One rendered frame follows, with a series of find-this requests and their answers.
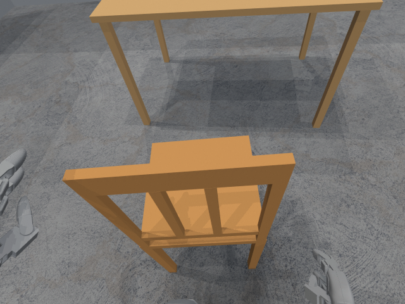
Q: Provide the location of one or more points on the right robot hand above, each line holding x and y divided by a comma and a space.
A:
332, 289

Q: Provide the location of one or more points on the left robot hand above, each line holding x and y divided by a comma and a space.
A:
19, 237

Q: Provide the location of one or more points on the chair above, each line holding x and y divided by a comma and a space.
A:
201, 192

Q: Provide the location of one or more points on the table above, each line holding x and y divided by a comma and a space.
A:
108, 11

